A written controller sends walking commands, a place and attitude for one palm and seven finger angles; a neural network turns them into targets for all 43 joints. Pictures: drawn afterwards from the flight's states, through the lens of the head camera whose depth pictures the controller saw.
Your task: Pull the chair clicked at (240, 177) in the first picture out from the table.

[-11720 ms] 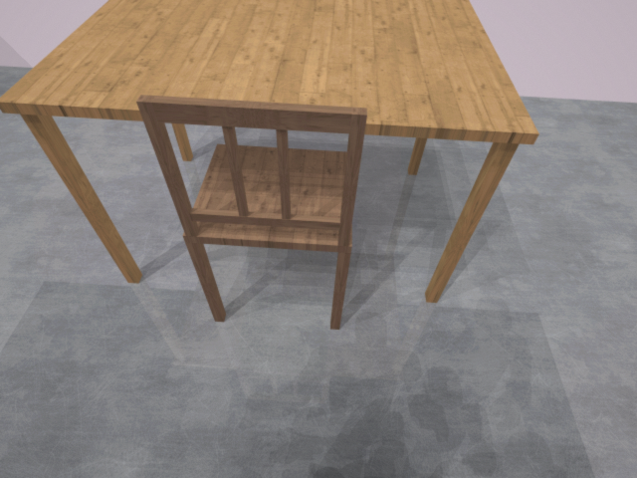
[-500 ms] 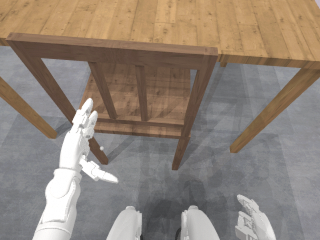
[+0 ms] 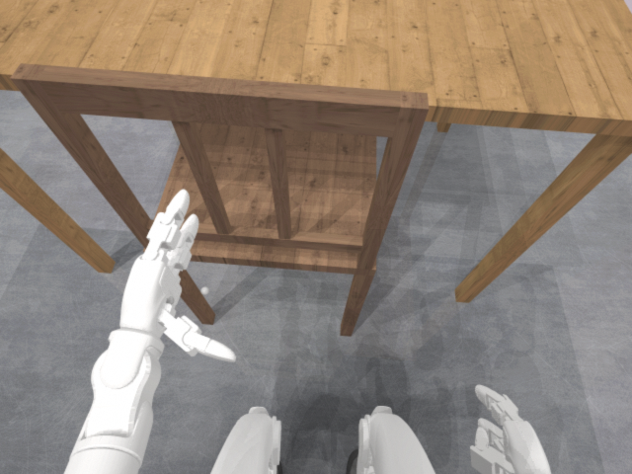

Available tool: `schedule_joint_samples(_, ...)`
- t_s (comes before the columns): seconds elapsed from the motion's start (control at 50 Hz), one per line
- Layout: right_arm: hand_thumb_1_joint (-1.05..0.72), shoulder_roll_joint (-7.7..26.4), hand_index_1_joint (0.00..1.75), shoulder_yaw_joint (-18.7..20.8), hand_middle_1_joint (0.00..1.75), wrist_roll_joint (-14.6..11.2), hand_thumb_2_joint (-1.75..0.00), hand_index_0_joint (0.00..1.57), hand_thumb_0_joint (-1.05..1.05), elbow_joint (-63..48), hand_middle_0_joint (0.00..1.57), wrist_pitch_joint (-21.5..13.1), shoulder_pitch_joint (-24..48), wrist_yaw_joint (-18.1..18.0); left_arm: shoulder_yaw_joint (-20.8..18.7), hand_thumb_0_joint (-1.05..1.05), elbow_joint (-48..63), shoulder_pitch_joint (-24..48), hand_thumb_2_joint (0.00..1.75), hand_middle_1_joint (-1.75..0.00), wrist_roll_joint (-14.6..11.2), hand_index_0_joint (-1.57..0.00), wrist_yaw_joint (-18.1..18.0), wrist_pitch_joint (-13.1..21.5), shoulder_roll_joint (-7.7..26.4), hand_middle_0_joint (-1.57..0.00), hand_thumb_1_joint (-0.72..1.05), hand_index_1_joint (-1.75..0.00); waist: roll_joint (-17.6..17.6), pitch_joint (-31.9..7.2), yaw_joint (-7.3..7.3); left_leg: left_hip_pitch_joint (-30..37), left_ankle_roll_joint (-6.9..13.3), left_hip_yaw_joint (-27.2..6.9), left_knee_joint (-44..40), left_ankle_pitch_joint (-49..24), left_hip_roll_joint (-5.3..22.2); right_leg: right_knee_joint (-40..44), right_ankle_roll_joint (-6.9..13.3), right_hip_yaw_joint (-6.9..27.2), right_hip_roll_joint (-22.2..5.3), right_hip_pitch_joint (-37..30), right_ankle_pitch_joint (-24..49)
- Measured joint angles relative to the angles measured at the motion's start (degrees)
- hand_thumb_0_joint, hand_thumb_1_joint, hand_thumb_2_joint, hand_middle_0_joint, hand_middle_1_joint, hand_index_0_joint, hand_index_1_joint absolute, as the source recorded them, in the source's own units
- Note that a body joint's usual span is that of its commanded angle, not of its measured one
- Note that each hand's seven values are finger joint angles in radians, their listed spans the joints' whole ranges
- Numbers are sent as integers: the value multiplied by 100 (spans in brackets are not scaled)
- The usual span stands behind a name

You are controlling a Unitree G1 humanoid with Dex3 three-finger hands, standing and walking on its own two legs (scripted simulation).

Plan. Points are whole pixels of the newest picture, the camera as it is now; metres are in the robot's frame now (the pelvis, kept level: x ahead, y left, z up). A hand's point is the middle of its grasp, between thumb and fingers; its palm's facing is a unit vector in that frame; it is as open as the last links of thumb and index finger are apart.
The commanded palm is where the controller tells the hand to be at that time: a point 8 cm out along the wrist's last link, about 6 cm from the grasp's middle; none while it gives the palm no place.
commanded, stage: aim the fingers beside a spindle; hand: left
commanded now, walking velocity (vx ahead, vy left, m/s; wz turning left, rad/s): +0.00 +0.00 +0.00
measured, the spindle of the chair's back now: (207, 184) +0.49 +0.17 +0.02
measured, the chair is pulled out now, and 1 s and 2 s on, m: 0.00 0.00 0.00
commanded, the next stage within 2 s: none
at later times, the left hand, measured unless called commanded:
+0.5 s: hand (209, 292) +0.33 +0.14 +0.01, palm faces -0.13 -0.99 -0.01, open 16.9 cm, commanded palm +0.32 +0.21 +0.02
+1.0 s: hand (189, 280) +0.33 +0.16 +0.04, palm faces -0.05 -1.00 -0.06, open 16.9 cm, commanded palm +0.32 +0.21 +0.03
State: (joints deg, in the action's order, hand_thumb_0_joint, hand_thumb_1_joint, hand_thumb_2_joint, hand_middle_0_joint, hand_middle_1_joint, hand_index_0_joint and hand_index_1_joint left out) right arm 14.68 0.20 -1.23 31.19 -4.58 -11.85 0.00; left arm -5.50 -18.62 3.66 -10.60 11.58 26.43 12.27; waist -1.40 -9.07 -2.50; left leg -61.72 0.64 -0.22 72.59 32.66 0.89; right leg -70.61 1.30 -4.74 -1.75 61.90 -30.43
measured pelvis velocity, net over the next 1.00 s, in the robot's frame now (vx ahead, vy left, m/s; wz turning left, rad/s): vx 0.00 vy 0.01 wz -0.01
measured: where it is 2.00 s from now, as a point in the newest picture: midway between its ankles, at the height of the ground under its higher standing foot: outside the picture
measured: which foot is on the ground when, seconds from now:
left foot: down 0.00-1.00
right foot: down 0.00-1.00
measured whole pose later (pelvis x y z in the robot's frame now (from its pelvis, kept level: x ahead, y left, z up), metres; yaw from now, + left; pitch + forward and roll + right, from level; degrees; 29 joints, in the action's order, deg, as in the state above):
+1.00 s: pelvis +0.00 +0.01 +0.00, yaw -1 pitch +22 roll -2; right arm 13.5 -0.2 -0.6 30.4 -3.3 -11.6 0.4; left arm -6.6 -15.4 2.8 -8.9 7.4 27.1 12.6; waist -0.9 -9.0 -2.8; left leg -61.5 1.6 0.6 72.6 33.1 0.8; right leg -70.1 0.3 -3.9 -1.8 61.7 -30.3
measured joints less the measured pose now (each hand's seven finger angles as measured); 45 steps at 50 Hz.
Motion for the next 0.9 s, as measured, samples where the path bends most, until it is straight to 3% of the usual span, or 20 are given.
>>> schedule_joint_samples(0.14,-91,-40,30,-38,30,13,-90,20,1,-67,20,89,66,32,-164,-1,-366,225,30,-8,117,-6,-115,-122,-9,-7,-50,-8,52,-13,-57,-61,6,54,34,16,13,-61,-4,56,12,99,-7)
schedule_joint_samples(0.26,-91,-68,30,-46,30,13,-90,20,1,-76,20,86,20,13,-367,-1,-180,105,30,-8,-5,-6,-80,-56,143,-7,-50,-8,50,52,-35,-49,12,44,30,27,26,-32,-11,47,28,75,-4)
schedule_joint_samples(0.36,-91,-31,30,-46,30,-17,-90,20,1,23,20,43,-33,0,-194,-1,-60,83,30,-8,-120,-6,84,-58,123,-6,-50,-8,-17,6,10,-10,33,-2,-17,18,-3,61,-37,2,3,-13,6)
schedule_joint_samples(0.48,-91,-29,30,-39,30,-10,-90,20,1,-34,20,66,-8,21,30,-1,-233,80,30,-8,7,-6,45,-237,-71,-6,-50,-8,7,-37,-45,-32,67,48,-13,29,-20,48,-71,52,-13,27,5)
schedule_joint_samples(0.64,-91,-92,30,-34,30,50,-90,20,1,-83,20,95,41,33,-270,-1,81,34,30,-8,102,-6,-279,7,97,-7,-50,-8,59,56,-45,-30,74,68,31,48,-1,14,-76,74,6,33,5)
schedule_joint_samples(0.76,-91,-40,30,-64,30,-29,-90,20,1,-15,20,134,-9,54,-59,-1,-151,127,30,-8,-66,-6,11,-175,81,-6,-50,-8,-39,-48,29,-16,96,19,-17,23,-37,102,-102,25,-26,-30,23)
schedule_joint_samples(0.82,-91,-38,30,-80,30,-40,-90,20,1,-53,20,143,2,31,98,-1,-311,99,30,-8,-19,-6,82,-336,-42,-6,-50,-8,-20,-57,-11,-41,109,35,-6,28,-41,87,-113,42,-30,2,22)
schedule_joint_samples(0.9,-90,-93,30,-44,30,20,-90,20,1,-131,20,114,37,9,109,-1,19,-101,30,-8,112,-6,-143,-267,-127,-6,-50,-8,50,24,-78,-32,105,82,20,46,-21,41,-110,90,-11,27,17)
